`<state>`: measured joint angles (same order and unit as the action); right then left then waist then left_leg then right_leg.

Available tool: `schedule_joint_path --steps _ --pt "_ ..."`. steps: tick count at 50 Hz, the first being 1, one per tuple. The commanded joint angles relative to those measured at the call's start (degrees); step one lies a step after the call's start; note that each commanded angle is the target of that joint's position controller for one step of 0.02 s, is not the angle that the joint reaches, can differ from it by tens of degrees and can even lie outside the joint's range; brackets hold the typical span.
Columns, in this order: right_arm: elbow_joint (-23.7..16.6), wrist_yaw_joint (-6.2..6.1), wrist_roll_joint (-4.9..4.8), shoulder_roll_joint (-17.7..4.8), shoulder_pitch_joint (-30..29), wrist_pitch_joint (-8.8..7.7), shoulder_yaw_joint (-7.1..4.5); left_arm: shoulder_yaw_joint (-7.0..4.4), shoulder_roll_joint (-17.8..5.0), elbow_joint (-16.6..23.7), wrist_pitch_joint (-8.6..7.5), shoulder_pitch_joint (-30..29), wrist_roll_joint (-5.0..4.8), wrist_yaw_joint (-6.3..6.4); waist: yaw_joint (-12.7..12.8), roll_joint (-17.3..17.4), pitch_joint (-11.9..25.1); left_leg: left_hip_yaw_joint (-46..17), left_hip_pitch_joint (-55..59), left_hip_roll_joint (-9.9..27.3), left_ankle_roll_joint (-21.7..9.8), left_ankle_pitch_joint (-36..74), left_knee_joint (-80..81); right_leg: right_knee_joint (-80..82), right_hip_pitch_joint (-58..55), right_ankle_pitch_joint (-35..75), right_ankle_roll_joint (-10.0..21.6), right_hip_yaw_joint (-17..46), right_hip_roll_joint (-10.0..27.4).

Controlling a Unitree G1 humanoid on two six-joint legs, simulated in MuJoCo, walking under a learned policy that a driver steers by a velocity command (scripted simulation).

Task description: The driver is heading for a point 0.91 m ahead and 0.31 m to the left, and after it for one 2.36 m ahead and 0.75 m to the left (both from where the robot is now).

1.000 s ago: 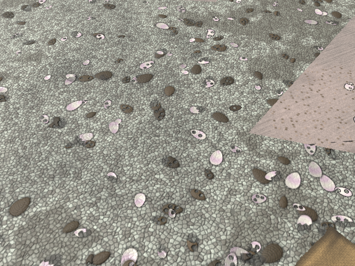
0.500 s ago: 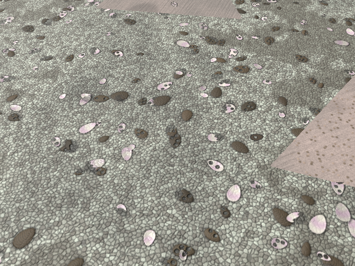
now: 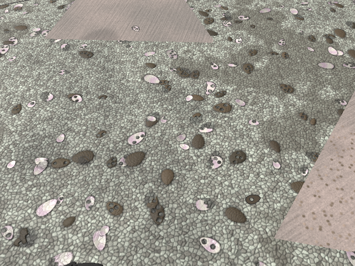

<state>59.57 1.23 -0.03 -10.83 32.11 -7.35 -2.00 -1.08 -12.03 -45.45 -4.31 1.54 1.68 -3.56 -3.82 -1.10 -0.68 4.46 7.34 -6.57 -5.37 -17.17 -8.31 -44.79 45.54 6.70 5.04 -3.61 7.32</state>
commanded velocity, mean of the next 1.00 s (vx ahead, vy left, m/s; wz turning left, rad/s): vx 0.96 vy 0.00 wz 0.55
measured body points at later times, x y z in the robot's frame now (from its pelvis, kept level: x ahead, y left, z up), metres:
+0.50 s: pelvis +0.48 -0.01 -0.01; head +0.51 +0.00 +0.44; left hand +0.38 +0.22 -0.15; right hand +0.71 -0.20 -0.11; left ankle +0.70 +0.13 -0.67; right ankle +0.32 -0.08 -0.73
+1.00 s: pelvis +0.95 +0.11 -0.01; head +0.99 +0.15 +0.43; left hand +1.11 +0.42 -0.06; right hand +1.05 -0.17 -0.12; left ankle +0.75 +0.07 -0.73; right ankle +1.21 +0.10 -0.71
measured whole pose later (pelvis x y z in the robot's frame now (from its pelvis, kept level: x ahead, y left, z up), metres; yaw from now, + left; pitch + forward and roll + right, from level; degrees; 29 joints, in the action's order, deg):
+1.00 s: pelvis +0.95 +0.11 -0.01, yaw +34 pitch +2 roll -1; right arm 50.6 0.0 -1.3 -17.0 27.9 -3.6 -4.9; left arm 2.2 -14.0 -33.4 -5.7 -4.9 1.6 -0.3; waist -9.1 -1.3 -3.4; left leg -16.8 3.0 -10.8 -8.4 -25.0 -26.8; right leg -27.6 35.5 6.2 -0.3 4.8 1.3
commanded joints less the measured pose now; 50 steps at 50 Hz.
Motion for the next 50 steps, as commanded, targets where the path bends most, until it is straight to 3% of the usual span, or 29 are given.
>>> schedule_joint_path --steps 1,4,6,7,8,9,10,11,12,14,16,18,21,23,25,27,29,30,31,32,33,34,35,37,39,43,47,49,50 --pt "-3.0 -0.75 -0.42 -7.6 -0.3 -1.49 -0.57 0.44 -2.0 4.5 -0.55 -7.8 -0.69 -0.13 1.4 1.6 -9.6 -3.7 -11.0 14.1 -3.2 38.4 9.9 10.3 -12.0 5.4 1.5 -4.8 -4.3" --pt "-2.5 -1.86 1.04 -11.5 0.3 -0.44 -0.93 -0.48 -5.1 4.3 -0.70 -4.4 -0.48 1.01 4.4 6.6 -2.7 -2.3 2.8 16.7 -1.6 71.9 -3.1 13.4 -17.8 -4.4 3.6 -6.4 -10.6" --pt "-2.3 -3.02 2.60 -14.1 -1.9 1.32 -1.70 -2.34 -9.2 -0.6 -0.67 13.4 -0.66 2.52 13.0 9.2 7.0 -2.0 3.0 18.1 -1.6 77.6 -26.1 14.4 -34.6 -12.2 5.5 -4.2 -12.5" --pt "-3.1 -3.06 2.66 -13.9 -4.8 1.72 -1.83 -3.60 -11.6 -3.9 -0.48 24.5 0.12 3.53 18.4 8.2 11.7 -1.1 -6.1 16.4 -2.0 66.2 -42.5 15.1 -48.4 -15.8 7.0 -0.9 -8.8" --pt "-5.4 -1.98 1.68 -6.5 -3.5 1.25 -0.40 -5.07 -16.5 -4.8 -0.27 30.4 1.82 4.41 16.3 -2.6 17.5 -1.1 -25.4 9.6 -2.0 28.5 -65.7 13.3 -64.1 -32.6 10.3 17.7 6.1" --pt "-6.7 -0.79 -1.71 -3.8 1.6 0.03 0.12 -5.50 -16.3 -5.1 -0.26 28.1 1.74 3.15 10.5 -14.7 23.6 -8.6 -44.0 1.0 -1.2 -8.5 -80.8 25.4 -73.5 -41.8 16.8 50.3 15.9" --pt "-8.5 -1.51 -1.13 -8.0 -6.6 -0.19 -0.52 -5.12 -12.2 -5.1 -0.54 22.4 0.74 2.40 10.1 -5.7 14.0 -10.4 -50.3 6.3 -3.1 -2.0 -79.3 29.2 -66.9 -41.4 13.8 44.3 12.0" --pt "-9.9 -1.36 -0.74 -8.2 -11.9 -0.40 -0.52 -4.29 -8.5 -5.5 -1.16 19.6 0.31 2.11 9.1 -0.1 7.0 -9.7 -50.2 8.4 -3.2 2.3 -75.6 30.7 -57.2 -34.5 12.5 35.4 10.6" --pt "-9.8 -1.05 -0.27 -6.6 -12.8 0.02 -0.18 -3.65 -5.7 -5.9 -1.69 17.3 0.98 2.08 6.5 4.6 2.9 -10.1 -47.7 10.5 -3.1 3.3 -72.1 32.4 -48.9 -30.0 10.4 28.8 8.9" --pt "-9.8 0.39 1.50 -3.5 -10.6 2.25 0.47 -2.49 -3.2 -7.5 -2.70 17.1 0.70 2.64 2.2 2.3 -0.6 -10.8 -42.9 12.7 -1.9 3.8 -68.1 35.9 -37.5 -27.6 6.7 19.8 6.1" --pt "-11.5 1.24 1.95 -2.9 -14.0 3.81 0.60 -2.49 -4.2 -8.9 -3.99 18.4 -0.70 2.52 1.2 0.6 -4.8 -10.1 -45.8 14.2 -0.7 6.1 -65.2 39.1 -33.5 -22.4 4.4 12.9 4.7" --pt "-14.2 1.70 1.64 -3.7 -20.5 4.29 0.75 -2.42 -4.9 -8.9 -4.80 19.1 -0.74 2.13 2.1 0.5 -7.3 -7.4 -47.8 13.8 -0.4 13.1 -58.7 41.3 -31.4 -11.7 1.7 3.9 1.7" --pt "-16.9 2.29 0.81 -3.6 -27.6 3.78 1.36 -1.80 -4.9 -9.2 -5.59 20.6 -1.09 2.02 3.2 -0.1 -8.6 -0.9 -44.2 11.5 -1.3 24.1 -44.7 41.6 -31.4 8.2 -1.5 -6.2 -1.8" --pt "-18.1 2.78 0.38 -3.3 -31.9 3.42 1.75 -1.56 -6.3 -10.0 -5.85 23.8 -1.45 2.83 4.9 0.3 -8.3 3.6 -41.4 9.4 -2.5 29.4 -36.0 42.9 -36.3 17.3 -3.1 -8.6 -1.0" --pt "-18.1 2.93 1.05 -5.0 -32.2 3.16 1.58 -1.58 -8.6 -9.9 -5.47 25.2 -1.41 4.16 4.0 -1.9 -6.9 6.5 -39.8 6.4 -4.2 29.1 -30.9 38.4 -45.3 36.8 -4.2 -10.6 1.1" --pt "-16.5 2.64 1.22 -7.9 -27.1 3.34 0.66 -2.30 -12.0 -9.0 -3.87 24.9 -0.77 6.06 0.5 -5.4 -1.6 8.4 -33.9 1.8 -5.2 23.4 -28.8 27.7 -52.4 53.8 -5.3 -11.4 2.9" --pt "-11.1 1.94 1.02 -12.8 -7.1 3.68 -1.68 -3.47 -15.1 -6.8 -1.60 19.7 0.51 6.98 -9.7 -7.1 8.6 6.1 -14.6 -0.9 -7.8 16.0 -29.7 1.6 -49.6 59.8 -4.5 -10.0 4.9" --pt "-8.3 0.98 1.04 -14.9 3.6 4.11 -3.33 -4.05 -16.0 -5.7 -0.91 16.0 0.84 6.66 -15.1 -5.4 11.5 0.5 -3.6 1.3 -10.3 11.1 -26.2 -18.9 -41.7 46.8 -3.5 -9.6 3.3" --pt "-8.3 -0.07 -0.50 -16.8 0.1 5.20 -4.93 -3.34 -10.8 -3.9 -1.84 12.2 1.23 5.19 -11.1 8.5 7.5 -10.0 3.3 6.8 -10.8 10.2 -26.0 -40.3 -23.7 -14.3 -3.4 -7.3 -8.0" --pt "-10.2 0.10 1.90 -23.4 -5.1 5.80 -5.96 -1.68 -6.1 3.4 -3.09 18.0 -1.53 4.17 -1.2 19.1 15.3 -42.3 19.2 19.5 -25.7 9.8 -18.8 -56.6 0.9 -35.3 -6.8 2.8 -12.4" --pt "-11.7 -0.39 1.91 -20.3 -5.9 5.89 -5.98 -0.69 -7.3 4.3 -4.44 14.3 -0.77 4.19 -3.4 6.1 16.0 -51.7 18.9 22.1 -25.5 -2.3 -8.2 -53.1 6.6 -31.2 -4.9 9.2 -9.0" --pt "-10.6 -0.90 1.61 -15.2 -7.0 5.60 -4.99 -0.73 -8.6 4.4 -5.05 11.6 -0.50 3.89 -1.3 -2.6 6.3 -47.1 7.6 20.7 -21.3 -4.8 -4.6 -44.8 5.6 -27.3 -4.2 9.7 -5.7" --pt "-10.1 -1.03 1.49 -12.8 -8.6 5.14 -4.33 -0.56 -7.8 5.2 -4.76 9.8 0.36 3.74 2.0 -6.0 1.9 -42.0 -2.4 18.1 -18.2 -1.0 -3.8 -37.8 1.6 -26.4 -4.6 9.3 -3.5" --pt "-10.9 -1.54 0.64 -11.6 -11.0 3.53 -3.41 0.06 -6.8 5.2 -1.92 10.3 2.97 3.39 5.8 -6.7 -1.7 -33.9 -15.7 13.0 -16.0 6.3 -3.3 -32.0 -5.1 -27.3 -6.5 8.7 -1.3" --pt "-11.7 -1.25 -0.04 -12.6 -11.2 2.18 -3.33 0.54 -6.3 7.3 -0.10 7.4 3.27 2.88 6.3 -4.7 -3.7 -29.0 -24.5 9.1 -15.1 9.1 -1.6 -23.2 -8.6 -26.7 -8.2 6.3 0.1" --pt "-11.8 -0.70 -0.31 -14.3 -7.2 1.79 -4.13 1.79 -5.2 13.3 -0.11 -5.7 1.39 2.01 1.0 0.6 -5.2 -24.9 -27.0 4.8 -10.8 25.4 -1.6 -1.0 -13.9 -6.5 -8.3 2.5 -2.5" --pt "-10.5 -0.90 -0.65 -14.9 -1.7 3.40 -4.78 2.22 -5.4 15.3 -1.24 -8.0 0.74 2.87 -3.0 3.8 -1.5 -24.0 -16.1 3.3 -3.9 51.0 -13.5 13.1 -19.7 -0.5 -5.6 0.8 -10.0" --pt "-11.5 -1.56 -0.37 -16.4 -4.2 3.35 -5.27 0.91 -9.1 14.2 -1.82 -1.0 0.49 4.24 0.9 6.5 3.5 -27.0 -16.6 2.3 0.1 53.7 -24.6 18.1 -33.4 0.5 -5.0 3.7 -12.6" --pt "-13.0 -2.15 -3.93 -9.7 -8.6 3.66 -3.34 -2.30 -12.5 15.3 -4.12 3.0 -3.41 4.91 7.8 4.1 8.9 -31.5 -23.3 2.0 3.2 41.7 -36.0 22.4 -47.7 7.7 -3.9 10.3 -8.8"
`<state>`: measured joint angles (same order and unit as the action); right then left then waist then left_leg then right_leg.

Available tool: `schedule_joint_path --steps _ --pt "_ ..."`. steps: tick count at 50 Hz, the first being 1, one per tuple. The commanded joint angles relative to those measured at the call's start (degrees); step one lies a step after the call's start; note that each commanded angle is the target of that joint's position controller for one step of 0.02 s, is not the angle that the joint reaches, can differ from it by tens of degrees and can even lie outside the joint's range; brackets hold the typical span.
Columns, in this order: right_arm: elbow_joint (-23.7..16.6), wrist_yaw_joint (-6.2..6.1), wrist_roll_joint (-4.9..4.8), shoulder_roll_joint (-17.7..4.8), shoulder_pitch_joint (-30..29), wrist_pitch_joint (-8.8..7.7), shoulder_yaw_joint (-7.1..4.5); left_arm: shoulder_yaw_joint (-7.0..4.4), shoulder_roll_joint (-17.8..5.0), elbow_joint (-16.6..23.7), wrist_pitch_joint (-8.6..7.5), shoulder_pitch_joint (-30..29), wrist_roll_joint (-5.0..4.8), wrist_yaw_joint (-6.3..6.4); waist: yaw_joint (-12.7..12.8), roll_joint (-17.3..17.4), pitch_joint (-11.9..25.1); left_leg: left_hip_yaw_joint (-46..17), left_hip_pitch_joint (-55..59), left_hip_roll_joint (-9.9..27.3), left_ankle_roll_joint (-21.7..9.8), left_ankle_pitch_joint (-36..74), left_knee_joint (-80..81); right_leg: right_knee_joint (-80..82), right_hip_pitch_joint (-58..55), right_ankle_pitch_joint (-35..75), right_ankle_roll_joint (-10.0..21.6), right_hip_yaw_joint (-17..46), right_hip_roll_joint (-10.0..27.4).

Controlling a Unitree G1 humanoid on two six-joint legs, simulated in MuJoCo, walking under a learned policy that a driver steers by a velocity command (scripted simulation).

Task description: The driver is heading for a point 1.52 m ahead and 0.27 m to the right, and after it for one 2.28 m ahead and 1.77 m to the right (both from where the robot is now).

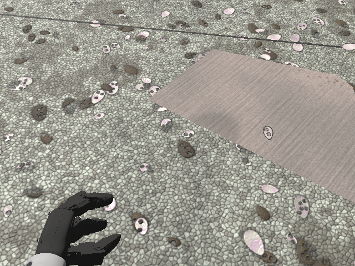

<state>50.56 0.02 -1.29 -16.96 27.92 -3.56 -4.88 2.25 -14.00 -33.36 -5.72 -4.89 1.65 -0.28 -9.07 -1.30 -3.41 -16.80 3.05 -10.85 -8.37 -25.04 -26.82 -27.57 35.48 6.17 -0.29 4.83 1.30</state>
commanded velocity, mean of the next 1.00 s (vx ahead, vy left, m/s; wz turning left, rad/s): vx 0.13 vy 0.00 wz -0.04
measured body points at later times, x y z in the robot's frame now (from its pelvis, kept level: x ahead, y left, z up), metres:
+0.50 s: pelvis +0.21 +0.00 +0.01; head +0.23 +0.04 +0.45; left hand +0.22 +0.30 -0.13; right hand +0.50 -0.15 -0.05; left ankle +0.25 +0.12 -0.72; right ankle +0.21 -0.16 -0.68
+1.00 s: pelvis +0.24 -0.04 +0.02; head +0.28 -0.08 +0.46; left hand +0.38 +0.24 -0.07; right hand +0.40 -0.34 -0.09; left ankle +0.26 +0.12 -0.63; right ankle +0.24 -0.12 -0.72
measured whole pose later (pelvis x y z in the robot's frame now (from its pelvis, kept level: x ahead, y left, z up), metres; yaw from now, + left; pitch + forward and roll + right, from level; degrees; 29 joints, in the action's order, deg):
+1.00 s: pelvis +0.24 -0.04 +0.02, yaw -6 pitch +4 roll +3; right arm 41.0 -3.2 0.7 -17.2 2.5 0.5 -6.0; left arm -4.9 -17.4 -38.3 1.3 14.9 -0.8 1.4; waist 1.1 1.0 -1.6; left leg -3.3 -35.5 -1.1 2.6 -20.3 -64.3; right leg -29.8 19.5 -13.8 3.7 3.6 -1.9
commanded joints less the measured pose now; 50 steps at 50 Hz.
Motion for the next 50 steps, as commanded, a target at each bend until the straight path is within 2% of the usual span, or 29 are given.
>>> schedule_joint_path --steps 1,2,3,4,5,6,9,13,18,19,20,21,22,23,24,26,30,33,36,39,40,41,42,43,44,45,46,48,50 --pt "-6.3 -0.96 -1.04 -3.2 -8.4 0.14 0.37 -6.07 -12.7 -0.8 -2.63 23.9 -3.13 2.20 19.3 2.8 22.2 -3.2 -22.6 3.7 8.0 24.0 -32.6 -0.7 -52.3 14.9 3.5 4.8 6.3" --pt "-8.9 -1.02 2.20 2.4 -4.3 0.49 2.05 -5.61 -13.8 -2.0 -2.41 29.6 -0.43 2.03 16.2 -8.6 28.7 1.1 -35.7 -0.7 8.7 -19.8 -49.8 -12.2 -65.3 48.3 6.6 15.8 21.0" --pt "-10.9 -0.61 -1.43 -3.4 4.9 0.34 1.41 -6.19 -13.8 -1.8 -1.53 28.4 0.63 1.22 11.9 -19.3 38.4 1.0 -42.2 3.3 10.4 -15.5 -63.5 -6.6 -69.0 36.3 16.7 34.8 32.8" --pt "-11.2 -0.96 -1.99 -7.6 1.1 1.66 0.69 -6.49 -10.5 1.2 -0.38 20.9 0.34 1.93 12.2 -13.3 33.3 4.9 -44.2 8.9 11.8 -8.2 -63.5 -1.5 -61.3 17.6 16.4 31.4 28.0" --pt "-12.3 -1.35 -1.76 -9.0 -4.5 3.02 -0.06 -5.44 -6.0 1.3 0.51 16.8 -0.19 2.41 12.2 -7.8 22.1 9.2 -46.9 10.9 12.6 -4.2 -61.8 0.9 -51.2 12.2 14.2 21.3 23.5" --pt "-12.8 -1.72 -1.18 -8.7 -6.6 4.16 -0.50 -4.78 -4.7 1.2 1.13 14.0 -0.54 2.51 10.5 -1.8 15.2 11.2 -45.8 12.5 13.3 -3.0 -62.7 3.8 -41.2 12.0 13.3 15.6 20.6" --pt "-16.3 -1.72 -1.20 -2.8 -7.6 6.12 0.28 -5.69 -6.0 -1.2 0.83 7.1 -1.37 1.84 5.5 -4.0 3.6 12.3 -39.3 18.1 12.7 -2.4 -48.7 11.9 -19.6 9.5 11.8 1.7 17.3" --pt "-17.3 -0.39 -0.24 -2.7 -10.4 5.87 0.34 -7.92 -10.8 -3.5 0.84 4.3 -1.58 1.93 5.8 -3.9 8.6 14.9 -31.0 18.6 10.7 15.1 -29.0 11.6 -20.8 11.5 11.6 -9.1 16.1" --pt "-19.4 1.43 0.71 -4.1 -17.5 5.07 0.20 -8.16 -13.1 -7.1 1.34 8.5 -4.51 0.33 7.6 -2.3 8.3 17.1 -22.2 12.5 6.6 17.5 -9.9 5.7 -23.2 7.5 10.4 -9.4 15.8" --pt "-18.9 1.39 1.18 -4.1 -16.8 4.59 0.12 -7.75 -12.5 -7.8 1.42 8.5 -4.92 0.00 6.6 -1.5 8.6 17.9 -17.2 11.1 5.4 21.5 -3.9 2.8 -22.0 4.0 8.9 -9.6 14.7" --pt "-17.6 0.88 1.86 -5.5 -14.7 4.12 -0.33 -6.51 -9.4 -9.2 1.27 10.8 -4.31 -0.49 6.1 1.0 9.8 17.4 -9.5 11.1 3.8 27.8 0.1 -1.9 -19.3 0.3 6.5 -10.5 11.7" --pt "-17.9 -0.18 3.27 -9.8 -12.3 3.63 -0.83 -4.54 -5.2 -9.5 0.93 13.7 -1.79 -1.21 6.0 9.3 14.3 6.8 0.8 22.6 0.7 57.0 1.0 -11.8 -13.9 -16.0 1.4 -13.5 6.4" --pt "-19.6 -0.87 5.07 -8.2 -15.1 3.47 0.72 -3.18 -3.0 -9.9 1.66 20.4 -1.13 -1.99 9.1 16.5 21.9 -5.9 5.9 37.0 -10.1 62.2 -0.3 -23.0 -7.4 -47.2 -2.4 -7.1 4.2" --pt "-19.0 -0.44 4.18 -7.1 -15.3 3.44 0.63 -5.04 -9.3 -10.0 2.93 16.4 -3.08 -1.72 5.8 11.7 21.3 -4.1 -0.4 34.9 -11.6 51.7 2.2 -29.9 -6.9 -48.0 -3.2 -3.3 4.0" --pt "-17.8 -0.37 3.08 -9.7 -16.2 3.40 -0.22 -6.36 -12.4 -8.6 3.80 13.7 -4.13 -1.26 6.2 10.9 16.0 -0.3 -2.7 32.1 -9.7 44.6 3.5 -34.6 -2.4 -46.1 -3.1 -4.1 3.6" --pt "-17.5 -1.02 2.21 -10.3 -20.4 3.44 -0.62 -7.35 -12.7 -9.8 5.68 15.4 -3.50 0.65 7.9 9.1 11.3 4.8 -9.4 30.3 -6.5 33.9 6.4 -38.9 -0.6 -39.8 -3.7 -3.6 3.9" --pt "-17.3 -2.77 3.09 -5.0 -25.8 3.26 0.39 -7.66 -8.6 -9.8 8.27 19.5 -3.25 2.23 11.0 8.8 9.5 14.1 -16.9 28.8 -5.1 25.6 9.8 -40.9 -3.7 -30.9 -5.5 -5.9 3.7" --pt "-16.1 -3.71 2.80 -4.9 -26.1 3.27 -0.17 -6.83 -5.7 -7.0 8.45 16.4 -2.63 1.37 10.0 8.3 10.3 17.8 -15.8 29.8 -4.3 25.1 8.7 -30.2 -6.8 -28.4 -4.4 -6.7 5.2" --pt "-14.6 -3.73 2.04 -6.5 -25.5 3.44 -1.17 -7.18 -6.8 -5.2 8.48 16.5 -2.50 -0.28 9.9 9.7 11.9 19.4 -14.1 32.1 -3.7 26.4 7.2 -22.4 -11.7 -27.6 -2.2 -8.8 4.8" --pt "-13.1 -3.23 0.02 -6.5 -26.7 3.79 -1.66 -8.13 -7.2 -5.7 9.00 21.2 -2.30 -1.03 12.7 8.6 11.3 23.0 -15.6 31.4 0.9 22.2 0.8 -9.6 -19.1 -21.6 1.6 -12.2 2.0" --pt "-11.8 -2.95 -0.53 -4.5 -24.6 4.12 -1.47 -9.02 -8.8 -6.5 9.02 23.6 -1.66 -0.58 13.0 3.7 9.0 25.8 -19.5 27.7 4.7 14.3 -6.8 -3.1 -22.3 -17.0 4.2 -9.4 0.7" --pt "-12.0 -2.66 0.96 -2.4 -22.6 4.61 -1.22 -10.89 -16.0 -5.6 8.56 24.7 -1.10 0.62 11.4 -13.6 4.6 31.3 -32.8 20.2 10.7 -0.7 -24.2 4.7 -26.2 3.3 9.6 9.2 11.8" --pt "-16.0 -2.81 2.51 -1.7 -28.4 4.32 -0.76 -11.19 -20.5 -3.2 7.21 23.6 0.15 0.54 11.2 -20.6 3.7 22.6 -47.6 11.0 13.6 -14.4 -38.4 7.9 -28.4 12.3 19.4 27.5 19.4" --pt "-16.7 -2.96 2.29 -3.5 -32.3 3.96 -1.18 -11.21 -19.1 -3.1 5.71 24.5 1.02 -0.25 14.1 -13.0 7.6 14.8 -49.7 10.6 12.1 -13.0 -44.4 10.1 -29.4 4.0 20.7 27.4 19.7" --pt "-16.4 -3.18 1.34 -4.0 -32.4 3.66 -1.52 -11.01 -18.1 -2.7 4.68 22.3 0.13 -0.24 12.2 -9.3 6.5 12.4 -50.7 11.1 10.5 -7.3 -44.6 10.0 -30.0 -0.7 17.7 24.0 16.8" --pt "-15.1 -3.68 1.63 -4.6 -30.6 3.57 -1.89 -10.59 -16.0 -2.0 4.70 18.7 -1.68 0.33 10.1 -5.4 6.4 11.2 -50.3 12.3 10.1 -2.0 -42.9 8.6 -29.5 -1.9 14.4 20.2 14.2" --pt "-14.5 -3.99 2.16 -5.6 -29.3 3.57 -2.25 -9.82 -13.7 -1.0 5.16 15.7 -2.85 0.99 8.8 -5.5 6.9 10.7 -48.6 12.6 10.3 1.3 -41.2 7.7 -28.1 -0.9 12.8 17.9 13.0" --pt "-13.9 -3.48 2.26 -4.7 -27.6 3.16 -2.22 -9.20 -11.8 0.5 6.05 14.9 -2.81 2.13 8.0 -5.2 10.0 10.8 -44.8 10.9 10.8 5.9 -40.1 6.5 -27.7 1.7 11.8 15.5 10.4" --pt "-13.6 -3.07 1.84 -3.0 -27.8 2.73 -1.57 -9.49 -12.3 0.9 6.42 16.7 -2.76 2.85 8.7 -4.0 11.2 10.4 -44.3 9.3 11.5 8.2 -34.4 5.6 -29.8 2.5 11.5 15.8 9.1"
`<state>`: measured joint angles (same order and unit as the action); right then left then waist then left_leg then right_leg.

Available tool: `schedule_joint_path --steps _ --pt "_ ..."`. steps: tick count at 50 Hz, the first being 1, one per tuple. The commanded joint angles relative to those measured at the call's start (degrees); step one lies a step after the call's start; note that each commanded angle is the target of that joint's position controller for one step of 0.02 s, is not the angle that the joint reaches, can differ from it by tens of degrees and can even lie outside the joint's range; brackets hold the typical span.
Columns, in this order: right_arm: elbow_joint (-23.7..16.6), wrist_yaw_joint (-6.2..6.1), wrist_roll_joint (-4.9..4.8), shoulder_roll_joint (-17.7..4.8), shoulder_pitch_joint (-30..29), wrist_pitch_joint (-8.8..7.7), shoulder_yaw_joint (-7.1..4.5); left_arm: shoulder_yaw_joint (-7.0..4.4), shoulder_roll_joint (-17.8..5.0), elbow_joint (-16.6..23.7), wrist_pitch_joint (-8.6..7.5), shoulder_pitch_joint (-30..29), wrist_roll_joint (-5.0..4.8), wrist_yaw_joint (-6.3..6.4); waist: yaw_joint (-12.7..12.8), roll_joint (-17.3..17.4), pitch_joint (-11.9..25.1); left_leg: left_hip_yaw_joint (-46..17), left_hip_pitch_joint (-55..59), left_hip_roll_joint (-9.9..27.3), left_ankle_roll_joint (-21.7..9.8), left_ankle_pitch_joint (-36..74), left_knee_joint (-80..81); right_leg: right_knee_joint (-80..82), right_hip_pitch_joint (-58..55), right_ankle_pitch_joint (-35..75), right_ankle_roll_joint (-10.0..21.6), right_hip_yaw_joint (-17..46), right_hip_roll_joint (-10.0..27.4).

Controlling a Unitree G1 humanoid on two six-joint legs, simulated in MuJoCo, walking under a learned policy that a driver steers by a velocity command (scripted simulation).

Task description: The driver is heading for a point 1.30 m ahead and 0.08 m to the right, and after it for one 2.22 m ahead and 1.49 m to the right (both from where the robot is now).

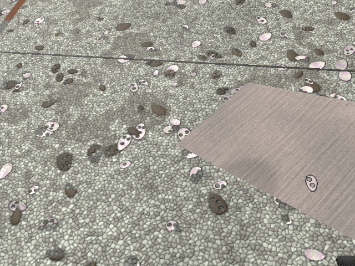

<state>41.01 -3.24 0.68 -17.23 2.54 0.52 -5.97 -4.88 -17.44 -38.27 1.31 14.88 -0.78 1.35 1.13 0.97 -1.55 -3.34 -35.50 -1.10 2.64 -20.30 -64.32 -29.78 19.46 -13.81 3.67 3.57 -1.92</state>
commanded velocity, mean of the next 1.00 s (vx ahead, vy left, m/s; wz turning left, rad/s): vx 0.00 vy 0.00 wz -0.37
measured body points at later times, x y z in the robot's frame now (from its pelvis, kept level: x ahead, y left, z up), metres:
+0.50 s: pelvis +0.03 +0.03 +0.00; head +0.07 +0.04 +0.45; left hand +0.29 +0.24 -0.10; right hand +0.07 -0.27 -0.09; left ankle +0.09 +0.14 -0.74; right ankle -0.05 -0.09 -0.67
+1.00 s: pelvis +0.03 -0.01 -0.01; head +0.04 -0.01 +0.44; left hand +0.24 +0.17 -0.11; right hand +0.04 -0.29 -0.13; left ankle +0.09 +0.14 -0.74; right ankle -0.04 -0.10 -0.74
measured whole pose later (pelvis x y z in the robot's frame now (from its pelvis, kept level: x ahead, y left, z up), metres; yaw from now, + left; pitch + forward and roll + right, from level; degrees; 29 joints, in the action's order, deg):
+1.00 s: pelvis +0.03 -0.01 -0.01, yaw -20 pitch -1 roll +0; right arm 48.1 -1.3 0.4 -14.4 10.5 -0.3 -2.3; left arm -1.1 -11.9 -38.9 -0.4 13.8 0.9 0.4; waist -0.9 -0.1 -1.2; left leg -3.5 -14.2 1.8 3.4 -15.1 -30.0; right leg -30.9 10.6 -19.5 1.1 3.0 -2.1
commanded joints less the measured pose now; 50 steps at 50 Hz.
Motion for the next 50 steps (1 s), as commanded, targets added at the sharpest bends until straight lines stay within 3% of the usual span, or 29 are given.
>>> schedule_joint_path --steps 1,4,8,12,14,15,16,17,18,19,21,25,26,28,30,31,32,33,34,35,38,50 --pt "-4.2 0.32 -0.28 -2.2 -3.0 -1.53 -0.17 -2.59 -9.3 6.0 -0.43 -2.4 -0.49 1.49 -1.1 -6.4 9.4 -3.5 -5.7 -1.1 0.9 3.9 6.7 7.5 -14.5 21.7 7.5 17.8 11.9" --pt "-4.0 0.87 -0.63 -2.2 -3.6 -1.91 0.09 -3.17 -10.4 7.4 0.27 -3.1 -0.59 1.85 -0.7 -8.5 8.8 -4.4 -2.8 -2.6 1.6 4.7 15.3 7.3 -13.1 15.6 7.2 20.7 10.6" --pt "-3.6 1.82 -1.00 -3.5 -3.4 -2.63 -0.13 -3.54 -11.1 9.1 1.03 -4.3 -0.46 1.40 -0.1 -10.6 8.0 -5.1 3.0 -4.1 1.4 3.9 22.6 6.4 -10.0 13.9 7.1 25.7 9.3" --pt "-2.7 2.83 -0.88 -5.0 0.0 -3.43 -0.33 -2.71 -9.8 10.1 1.30 -6.3 -0.34 0.77 0.1 -12.2 10.1 -3.7 10.8 -2.5 -0.1 4.1 30.2 2.4 -10.9 21.9 6.5 26.8 8.9" --pt "-2.1 3.31 -0.67 -5.2 2.5 -3.74 -0.55 -1.98 -8.7 10.3 1.49 -7.3 -0.60 0.64 -1.5 -10.4 9.4 -2.8 20.2 -0.8 -2.1 14.2 41.2 0.1 -7.2 16.6 4.4 26.0 6.2" --pt "-2.7 3.17 0.08 -7.4 2.7 -3.57 -0.94 -1.23 -6.6 10.2 1.42 -5.0 0.09 0.54 -0.4 -4.9 10.2 -9.3 26.1 6.3 -4.9 19.4 43.0 -4.8 -3.1 4.4 2.2 23.2 3.0" --pt "-3.6 2.75 1.03 -11.4 0.7 -2.89 -1.50 -0.53 -4.6 10.4 1.03 -1.1 0.57 0.32 3.5 10.7 8.5 -20.9 29.6 16.5 -12.3 33.9 44.3 -15.6 5.2 -17.9 -1.6 12.9 -6.4" --pt "-3.0 2.81 1.76 -9.9 3.8 -2.92 -1.40 -1.69 -8.9 11.0 0.26 -3.4 1.05 0.33 0.8 15.2 7.8 -31.7 27.8 23.8 -21.2 34.5 46.5 -29.5 11.7 -26.4 -5.1 8.8 -6.5" --pt "-3.7 2.66 0.83 -8.1 3.2 -3.02 -0.82 -2.76 -12.1 9.7 0.00 -3.2 0.65 0.28 0.5 9.2 7.2 -28.3 26.9 22.8 -21.3 30.2 45.4 -37.2 12.7 -22.6 -6.3 9.1 -4.1" --pt "-3.9 2.35 0.00 -6.3 1.8 -2.67 -0.27 -2.81 -11.7 8.5 0.28 -3.9 0.45 0.21 0.5 5.9 6.4 -22.1 25.9 18.6 -18.3 26.2 44.5 -39.5 12.4 -18.7 -7.2 8.7 -3.4" --pt "-3.9 1.97 -0.82 -5.3 1.5 -2.02 0.60 -1.63 -7.8 7.8 0.91 -4.4 0.36 0.14 -0.1 4.5 5.2 -16.6 25.6 14.6 -15.6 24.6 44.3 -40.3 12.6 -14.8 -8.4 7.5 -3.2" --pt "-3.1 1.66 -0.24 -5.1 2.9 -0.73 0.99 0.79 -2.3 8.0 0.45 -6.3 0.25 -0.41 -1.3 9.1 6.6 -8.9 26.7 10.1 -14.3 25.2 43.9 -21.5 5.3 -14.0 -8.9 0.7 -0.2" --pt "-2.8 1.73 -0.26 -5.8 3.7 -0.46 0.81 1.10 -1.7 8.0 0.36 -7.0 0.27 -0.53 -2.1 10.5 6.9 -8.9 26.9 10.4 -14.7 25.1 43.8 -16.3 2.8 -14.7 -8.8 -0.6 0.5" --pt "-2.4 1.89 -0.52 -7.1 5.6 -0.10 0.57 0.67 -3.0 7.1 0.26 -6.3 -0.22 -0.55 -3.1 11.5 7.3 -10.4 27.6 11.8 -15.3 25.3 42.9 -7.9 -0.8 -11.3 -8.4 -2.1 0.6" --pt "-2.0 2.01 -1.39 -6.2 5.6 -0.06 1.18 0.52 -2.6 5.0 0.11 -3.0 0.07 -0.61 -1.0 10.0 6.9 -9.6 25.4 11.1 -13.6 25.1 40.8 6.8 -8.1 -0.1 -6.6 -3.5 -0.2" --pt "-1.3 2.10 -1.58 -5.3 7.7 -0.50 1.56 0.55 -3.2 4.9 0.05 -2.8 0.68 -0.57 -1.3 8.5 6.9 -9.2 22.8 10.3 -11.0 22.9 40.4 10.5 -12.5 4.6 -5.1 -1.6 0.7" --pt "-1.2 2.43 -0.67 -4.3 8.7 -1.27 2.07 0.27 -5.8 5.7 0.05 -2.5 1.45 -0.19 -2.1 3.2 8.1 -7.0 18.6 8.6 -7.1 17.7 37.3 9.0 -17.5 12.4 -3.0 4.1 6.2" --pt "-1.5 2.81 0.38 -1.3 10.1 -2.23 2.85 -0.26 -8.5 5.3 0.10 -4.2 2.35 -0.15 -5.2 -8.6 7.8 -0.6 17.1 3.0 -3.3 8.0 35.9 6.3 -14.0 13.6 0.8 8.5 10.6" --pt "-1.6 2.77 1.02 -2.1 6.9 -2.50 2.93 0.74 -4.0 5.7 -0.33 -5.5 2.54 -0.78 -3.2 -9.2 6.7 0.0 21.4 3.2 -1.0 6.4 36.6 7.8 -7.8 6.2 2.7 9.3 10.8" --pt "-1.3 2.83 0.97 -2.9 5.2 -2.49 2.72 1.44 -1.7 5.5 -0.81 -5.9 2.74 -1.13 -2.6 -7.5 5.0 0.0 22.6 3.0 -0.2 9.0 36.7 8.2 -6.3 1.0 1.6 8.0 8.8" --pt "-0.5 2.39 0.35 -3.0 5.4 -1.89 2.54 1.40 -2.8 4.4 -2.09 -3.9 2.26 -1.14 -2.2 -7.3 1.7 -0.4 23.0 3.2 -0.8 12.9 35.9 7.9 -3.7 1.4 -0.7 6.5 6.7" --pt "4.8 1.64 -0.37 -2.9 7.2 -1.40 2.39 1.81 -1.1 2.8 -2.59 -1.0 1.59 -0.81 -1.9 -1.8 2.4 -0.8 25.5 3.7 -0.4 17.5 35.8 5.6 -5.5 9.1 -0.9 4.4 4.7"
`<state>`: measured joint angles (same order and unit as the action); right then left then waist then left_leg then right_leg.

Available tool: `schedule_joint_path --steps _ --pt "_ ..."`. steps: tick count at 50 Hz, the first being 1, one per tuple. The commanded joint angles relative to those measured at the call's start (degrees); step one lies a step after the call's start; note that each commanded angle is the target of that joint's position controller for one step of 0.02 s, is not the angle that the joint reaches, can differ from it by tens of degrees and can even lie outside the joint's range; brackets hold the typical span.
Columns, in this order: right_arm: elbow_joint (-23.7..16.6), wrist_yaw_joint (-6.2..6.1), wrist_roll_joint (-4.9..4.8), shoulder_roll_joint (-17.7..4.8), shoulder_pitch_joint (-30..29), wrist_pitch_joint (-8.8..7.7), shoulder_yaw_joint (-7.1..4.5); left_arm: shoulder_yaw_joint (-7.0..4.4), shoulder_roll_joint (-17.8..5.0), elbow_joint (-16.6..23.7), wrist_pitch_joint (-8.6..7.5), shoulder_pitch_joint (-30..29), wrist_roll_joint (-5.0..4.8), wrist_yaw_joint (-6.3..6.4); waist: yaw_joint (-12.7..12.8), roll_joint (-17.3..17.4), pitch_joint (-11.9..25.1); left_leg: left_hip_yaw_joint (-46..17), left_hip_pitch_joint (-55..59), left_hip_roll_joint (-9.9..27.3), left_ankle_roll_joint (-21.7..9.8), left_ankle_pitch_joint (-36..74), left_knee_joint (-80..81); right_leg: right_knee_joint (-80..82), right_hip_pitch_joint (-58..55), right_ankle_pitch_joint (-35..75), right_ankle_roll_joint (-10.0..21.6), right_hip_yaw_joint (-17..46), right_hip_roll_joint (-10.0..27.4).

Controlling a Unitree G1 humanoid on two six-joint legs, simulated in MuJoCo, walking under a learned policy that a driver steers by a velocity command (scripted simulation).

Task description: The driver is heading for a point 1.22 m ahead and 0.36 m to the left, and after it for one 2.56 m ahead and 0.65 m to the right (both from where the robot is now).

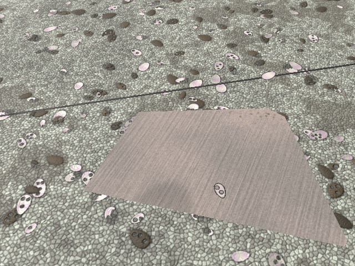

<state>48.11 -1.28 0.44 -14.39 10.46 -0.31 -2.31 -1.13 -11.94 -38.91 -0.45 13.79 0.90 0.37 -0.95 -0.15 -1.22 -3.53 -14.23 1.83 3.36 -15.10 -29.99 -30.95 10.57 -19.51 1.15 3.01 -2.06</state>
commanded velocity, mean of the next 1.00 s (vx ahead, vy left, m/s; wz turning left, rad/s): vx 0.04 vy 0.00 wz -0.01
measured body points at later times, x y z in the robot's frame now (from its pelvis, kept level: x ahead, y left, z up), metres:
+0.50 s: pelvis +0.00 +0.00 +0.00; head +0.01 +0.00 +0.45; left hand +0.08 +0.25 -0.13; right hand +0.07 -0.26 -0.14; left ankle +0.01 +0.16 -0.73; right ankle -0.03 -0.11 -0.73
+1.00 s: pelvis +0.01 +0.02 +0.00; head +0.01 +0.02 +0.45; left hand +0.01 +0.27 -0.14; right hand +0.05 -0.24 -0.14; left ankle -0.01 +0.14 -0.70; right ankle -0.03 -0.11 -0.73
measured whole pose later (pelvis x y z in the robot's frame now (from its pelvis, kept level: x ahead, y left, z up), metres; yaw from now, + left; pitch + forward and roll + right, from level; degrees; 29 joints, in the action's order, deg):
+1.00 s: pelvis +0.01 +0.02 +0.00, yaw +1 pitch +0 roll +0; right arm 62.4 -1.5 -1.8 -12.5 14.5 -1.8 -2.4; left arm -2.2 -12.4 -55.4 -2.5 22.2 -1.2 1.9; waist 0.5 -1.0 0.8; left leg 0.0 -20.1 0.9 -1.3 -25.1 -47.6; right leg -26.7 7.5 -19.5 2.3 3.0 -0.5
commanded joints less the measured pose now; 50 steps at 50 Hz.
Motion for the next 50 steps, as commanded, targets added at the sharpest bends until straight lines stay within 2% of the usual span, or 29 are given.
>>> schedule_joint_path --steps 1,22,32,43,44,45,46,47,48,49,50 --pt "-1.9 -0.41 -0.16 -5.8 -0.7 -0.52 -1.30 -1.95 -6.6 3.3 -0.85 0.3 -0.12 0.18 0.2 -0.5 2.2 -0.6 4.4 0.8 -1.1 12.6 1.4 6.7 3.2 15.3 1.6 4.8 4.7" --pt "8.0 -1.53 -0.54 -5.4 0.0 0.56 -1.44 -2.14 -6.1 -4.5 -0.96 4.1 -0.47 1.03 0.1 -0.1 0.2 -0.4 5.1 0.4 -1.7 12.0 2.7 7.1 3.1 13.9 0.2 2.0 2.9" --pt "11.8 -1.85 -0.54 -4.6 0.9 0.81 -1.27 -1.78 -5.6 -9.4 -1.00 5.7 -0.65 1.38 0.0 0.0 -1.0 0.1 4.8 -0.1 -1.8 10.6 3.8 8.1 3.2 11.9 -0.1 1.3 2.6" --pt "14.2 -2.01 -0.54 -3.6 2.5 0.89 -0.85 -1.12 -4.9 -14.3 -0.94 7.1 -0.81 1.55 0.1 0.0 -1.9 0.6 4.3 -0.6 -1.9 9.4 4.6 8.9 3.5 10.2 -0.1 0.8 2.3" --pt "15.1 -2.06 -0.80 -2.9 4.4 0.98 -0.73 -1.42 -5.6 -15.4 -0.68 9.0 -1.07 1.77 0.4 -1.3 0.6 3.4 4.2 -2.9 -2.3 -2.5 2.4 10.1 2.2 -3.6 0.8 0.8 1.7" --pt "14.9 -1.96 -1.46 -3.3 4.4 0.84 -1.01 -2.25 -8.2 -15.4 -0.43 9.6 -1.73 1.94 1.1 -3.7 -1.3 5.5 -0.2 -5.0 -3.1 -17.0 -1.5 12.1 3.4 -21.9 3.2 4.2 3.3" --pt "13.0 -1.61 -1.58 -3.9 1.0 0.03 -1.14 -2.84 -10.2 -15.5 -0.66 12.3 -2.28 1.97 3.2 -6.5 -5.1 5.6 -8.2 -4.7 -3.7 -22.7 -6.6 16.9 3.9 -35.1 6.6 12.0 8.4" --pt "10.0 -0.80 -2.29 -1.4 -3.5 -1.54 -0.39 -3.75 -13.2 -15.4 -1.61 12.7 -2.87 1.95 4.2 -13.2 -8.7 6.9 -13.8 -3.7 -3.9 -14.3 -16.0 24.1 4.0 -39.3 11.1 24.2 17.1" --pt "7.8 -0.16 -2.65 -2.2 -7.0 -3.00 -0.42 -3.86 -13.2 -14.6 -2.68 11.0 -2.72 1.99 4.6 -12.9 -12.0 2.7 -19.6 0.6 -4.9 -12.1 -22.4 27.6 4.4 -33.5 14.1 31.2 22.2" --pt "7.0 0.40 -2.85 -3.1 -7.2 -4.27 -0.79 -3.26 -11.0 -13.7 -3.71 8.7 -2.03 1.89 3.2 -10.3 -12.3 0.7 -24.5 3.0 -5.9 -11.2 -25.7 27.2 1.2 -26.4 14.0 31.1 23.3" --pt "7.0 0.85 -2.76 -2.9 -5.5 -5.22 -0.83 -2.90 -9.5 -12.6 -4.32 6.4 -2.08 1.60 1.9 -8.4 -10.1 0.1 -25.7 4.6 -6.8 -10.0 -24.9 25.7 -1.7 -21.0 12.4 27.6 22.0"
Next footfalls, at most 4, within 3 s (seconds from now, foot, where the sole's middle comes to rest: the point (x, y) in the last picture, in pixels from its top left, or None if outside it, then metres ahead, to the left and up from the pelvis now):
1.60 right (190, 261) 0.53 -0.02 -0.77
2.08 left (158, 163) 0.99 0.11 -0.77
2.50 right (165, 95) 1.46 0.08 -0.77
2.88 left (109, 84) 1.56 0.40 -0.77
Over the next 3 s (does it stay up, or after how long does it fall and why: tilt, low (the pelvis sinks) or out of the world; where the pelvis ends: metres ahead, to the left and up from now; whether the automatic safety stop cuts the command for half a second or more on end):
stays up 1.47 0.25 0.00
